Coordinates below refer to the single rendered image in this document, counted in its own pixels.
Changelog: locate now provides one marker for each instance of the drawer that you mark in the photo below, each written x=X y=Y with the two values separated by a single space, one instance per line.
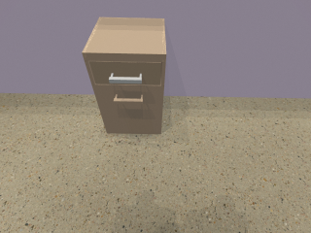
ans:
x=102 y=71

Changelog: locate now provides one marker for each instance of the cabinet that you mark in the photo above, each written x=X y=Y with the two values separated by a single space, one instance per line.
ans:
x=128 y=39

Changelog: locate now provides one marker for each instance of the handle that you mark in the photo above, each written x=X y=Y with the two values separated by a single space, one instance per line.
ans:
x=113 y=79
x=128 y=101

